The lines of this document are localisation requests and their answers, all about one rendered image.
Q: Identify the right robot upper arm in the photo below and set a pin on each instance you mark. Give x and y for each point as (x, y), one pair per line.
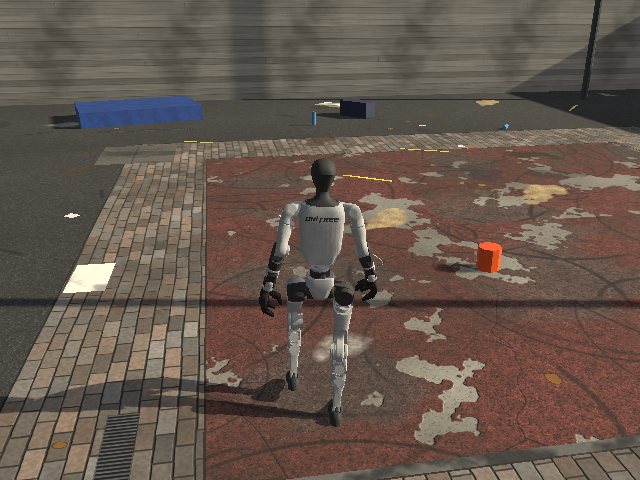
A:
(353, 212)

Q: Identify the left robot hand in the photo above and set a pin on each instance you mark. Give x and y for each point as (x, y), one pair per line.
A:
(265, 303)

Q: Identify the left robot upper arm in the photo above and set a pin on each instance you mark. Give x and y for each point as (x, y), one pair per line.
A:
(290, 211)

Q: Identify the robot left forearm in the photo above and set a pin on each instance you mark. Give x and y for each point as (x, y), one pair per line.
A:
(272, 271)

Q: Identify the robot left thigh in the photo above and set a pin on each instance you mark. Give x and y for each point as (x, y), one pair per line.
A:
(296, 290)

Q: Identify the humanoid robot head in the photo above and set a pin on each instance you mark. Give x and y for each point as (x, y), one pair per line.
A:
(323, 172)

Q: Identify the robot right forearm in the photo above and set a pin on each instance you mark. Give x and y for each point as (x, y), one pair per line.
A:
(368, 266)

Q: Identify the right robot hand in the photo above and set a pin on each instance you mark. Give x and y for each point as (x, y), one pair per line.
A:
(364, 285)

